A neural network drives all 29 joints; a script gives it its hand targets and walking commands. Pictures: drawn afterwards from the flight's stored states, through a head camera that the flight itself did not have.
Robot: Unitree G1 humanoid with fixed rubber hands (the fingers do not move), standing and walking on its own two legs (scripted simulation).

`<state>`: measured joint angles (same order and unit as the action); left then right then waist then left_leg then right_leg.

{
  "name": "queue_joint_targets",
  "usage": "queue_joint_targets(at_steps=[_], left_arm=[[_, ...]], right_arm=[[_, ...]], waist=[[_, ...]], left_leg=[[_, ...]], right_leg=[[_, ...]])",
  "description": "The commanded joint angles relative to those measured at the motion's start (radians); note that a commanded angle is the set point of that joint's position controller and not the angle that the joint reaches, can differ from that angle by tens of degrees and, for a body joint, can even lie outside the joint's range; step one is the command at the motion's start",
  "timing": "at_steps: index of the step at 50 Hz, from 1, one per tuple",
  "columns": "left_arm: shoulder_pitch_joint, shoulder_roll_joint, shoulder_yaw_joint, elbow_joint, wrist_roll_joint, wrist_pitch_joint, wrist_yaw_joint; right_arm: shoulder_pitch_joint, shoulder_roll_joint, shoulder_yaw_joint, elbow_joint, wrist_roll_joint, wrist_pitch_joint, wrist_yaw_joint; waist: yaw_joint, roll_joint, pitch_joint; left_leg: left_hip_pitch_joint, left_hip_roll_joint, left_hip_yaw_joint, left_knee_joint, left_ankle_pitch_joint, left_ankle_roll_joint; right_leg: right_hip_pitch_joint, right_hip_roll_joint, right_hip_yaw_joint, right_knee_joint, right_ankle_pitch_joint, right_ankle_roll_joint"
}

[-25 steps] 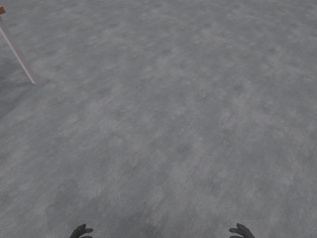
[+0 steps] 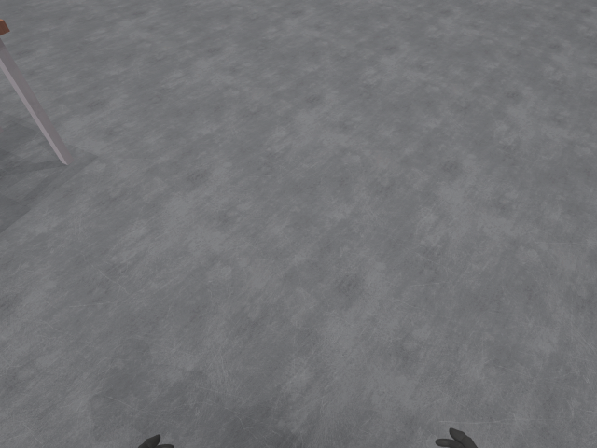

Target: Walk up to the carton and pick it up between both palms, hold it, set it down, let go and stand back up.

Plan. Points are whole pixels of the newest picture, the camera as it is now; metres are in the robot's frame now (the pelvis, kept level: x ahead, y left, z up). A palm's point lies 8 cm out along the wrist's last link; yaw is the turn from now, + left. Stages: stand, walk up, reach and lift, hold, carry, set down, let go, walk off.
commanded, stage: stand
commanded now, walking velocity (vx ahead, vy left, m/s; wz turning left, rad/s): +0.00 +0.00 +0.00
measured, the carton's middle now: out of the picture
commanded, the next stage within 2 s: walk up in 0.64 s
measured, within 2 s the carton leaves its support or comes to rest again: neither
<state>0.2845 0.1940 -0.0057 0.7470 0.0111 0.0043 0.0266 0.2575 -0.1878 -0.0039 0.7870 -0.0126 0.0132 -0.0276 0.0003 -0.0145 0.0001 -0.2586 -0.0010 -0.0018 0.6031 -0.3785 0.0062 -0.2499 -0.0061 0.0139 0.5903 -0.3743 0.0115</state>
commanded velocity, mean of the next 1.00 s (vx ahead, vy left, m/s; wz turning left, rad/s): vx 0.00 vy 0.00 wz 0.00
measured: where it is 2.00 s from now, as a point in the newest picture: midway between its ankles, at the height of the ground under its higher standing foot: (174, 428)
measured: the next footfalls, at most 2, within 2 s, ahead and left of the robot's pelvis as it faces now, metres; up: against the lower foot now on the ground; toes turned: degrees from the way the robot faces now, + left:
left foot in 1.24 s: +0.11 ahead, +0.32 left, +0.00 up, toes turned +31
right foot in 1.84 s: +0.41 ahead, +0.36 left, +0.00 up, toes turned +48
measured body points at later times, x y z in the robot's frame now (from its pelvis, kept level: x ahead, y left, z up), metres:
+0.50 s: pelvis -0.01 +0.00 +0.01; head +0.00 +0.00 +0.46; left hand +0.03 +0.24 -0.14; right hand +0.04 -0.25 -0.14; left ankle -0.04 +0.12 -0.73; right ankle -0.04 -0.13 -0.73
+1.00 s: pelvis -0.03 +0.01 +0.01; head -0.02 +0.02 +0.46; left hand -0.05 +0.27 -0.14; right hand +0.03 -0.26 -0.13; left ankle -0.02 +0.14 -0.67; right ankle -0.04 -0.13 -0.73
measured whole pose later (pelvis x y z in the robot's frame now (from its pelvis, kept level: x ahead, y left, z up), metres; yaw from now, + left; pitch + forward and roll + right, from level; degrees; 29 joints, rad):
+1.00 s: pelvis -0.03 +0.01 +0.01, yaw +9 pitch -2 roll -1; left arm 0.33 0.21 0.04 0.97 0.06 -0.05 0.08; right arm 0.31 -0.28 -0.06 0.97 -0.07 0.05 0.06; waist 0.00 0.01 0.04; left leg -0.49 0.05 0.00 1.00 -0.38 -0.06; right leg -0.11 -0.08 -0.14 0.44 -0.29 0.03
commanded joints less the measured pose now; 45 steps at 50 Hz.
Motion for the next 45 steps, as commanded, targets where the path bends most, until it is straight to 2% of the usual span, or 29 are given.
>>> queue_joint_targets(at_steps=[1,3,7,12,35,36,37,38,40,41,42,43,44,45], left_arm=[[0.047,0.125,0.039,-0.032,0.003,-0.019,0.006],[0.040,0.120,0.042,-0.017,0.003,-0.019,0.014],[0.039,0.098,0.037,0.010,0.002,-0.005,0.015],[0.047,0.100,0.042,0.044,0.002,-0.001,0.016],[0.078,0.069,0.032,0.233,0.003,-0.003,0.014],[0.089,0.056,0.027,0.253,-0.001,0.000,0.016],[0.079,0.050,0.025,0.257,0.006,-0.001,0.017],[0.085,0.042,0.020,0.267,0.004,0.004,0.016],[0.091,0.003,0.016,0.263,-0.005,0.002,0.006],[0.095,0.028,0.019,0.279,-0.001,0.001,0.008],[0.103,0.232,0.088,0.184,0.045,-0.032,0.023],[0.185,0.281,0.116,0.203,0.042,-0.040,0.043],[0.197,0.258,0.115,0.222,0.044,-0.042,0.058],[0.157,0.222,0.098,0.216,0.045,-0.051,0.066]], right_arm=[[0.032,-0.116,-0.033,-0.041,0.002,-0.026,-0.004],[0.035,-0.108,-0.032,-0.022,0.006,-0.031,-0.005],[0.033,-0.112,-0.035,-0.003,0.000,-0.018,-0.010],[0.043,-0.114,-0.038,0.032,0.000,-0.012,-0.010],[0.071,-0.083,-0.024,0.215,0.002,-0.010,-0.010],[0.049,-0.091,-0.024,0.220,-0.003,-0.019,-0.017],[0.077,-0.081,-0.021,0.229,-0.002,-0.016,-0.016],[0.059,-0.100,-0.023,0.234,-0.003,-0.017,-0.019],[0.092,-0.089,-0.017,0.265,0.005,-0.011,-0.011],[0.111,-0.066,-0.014,0.279,0.003,-0.009,-0.009],[-0.022,-0.241,-0.073,0.132,-0.014,-0.011,0.034],[-0.104,-0.209,-0.058,0.087,-0.019,-0.001,0.060],[-0.127,-0.172,-0.060,0.072,-0.061,0.014,0.071],[-0.115,-0.168,-0.063,0.070,-0.071,0.024,0.075]], waist=[[0.002,0.070,-0.083],[0.003,0.058,-0.081],[0.000,0.018,-0.008],[-0.001,0.000,0.023],[-0.003,0.012,0.086],[0.009,-0.043,0.121],[-0.001,-0.016,0.100],[0.004,-0.052,0.069],[0.012,0.052,0.080],[-0.003,0.049,0.122],[0.052,-0.037,0.066],[0.113,-0.152,0.074],[0.097,-0.076,0.130],[0.074,-0.062,0.150]], left_leg=[[0.101,0.068,-0.058,-0.063,0.532,0.041],[0.083,0.075,-0.059,-0.070,0.563,0.041],[0.059,0.068,-0.055,-0.086,0.463,0.042],[0.064,0.065,-0.056,-0.110,0.409,0.041],[0.080,0.069,-0.064,-0.217,0.267,0.031],[0.066,0.088,-0.088,-0.237,0.231,0.034],[0.057,0.079,-0.081,-0.241,0.222,0.034],[0.049,0.083,-0.094,-0.253,0.222,0.032],[0.031,0.069,-0.086,-0.280,0.128,0.027],[0.060,0.066,-0.081,-0.281,0.122,0.026],[-0.330,0.008,-0.131,-0.033,-0.097,0.021],[-0.527,-0.003,-0.010,0.243,-0.170,-0.022],[-0.585,0.093,-0.060,0.401,-0.157,-0.057],[-0.553,0.126,-0.081,0.450,-0.109,-0.069]], right_leg=[[0.045,-0.048,0.029,-0.040,0.435,-0.041],[0.080,-0.050,0.026,-0.044,0.430,-0.034],[0.055,-0.052,0.032,-0.071,0.406,-0.037],[0.053,-0.057,0.041,-0.098,0.393,-0.041],[0.070,-0.064,0.055,-0.203,0.269,-0.039],[0.040,-0.058,0.064,-0.226,0.218,-0.049],[0.096,-0.071,0.061,-0.227,0.240,-0.057],[0.110,-0.060,0.048,-0.219,0.230,-0.055],[0.098,-0.056,0.052,-0.217,0.182,-0.049],[0.051,-0.058,0.065,-0.218,0.184,-0.049],[0.374,-0.162,0.159,-0.219,-0.061,-0.151],[0.457,-0.398,0.351,-0.380,-0.186,-0.237],[0.340,-0.534,0.398,-0.428,-0.213,-0.258],[0.253,-0.532,0.354,-0.435,-0.193,-0.261]])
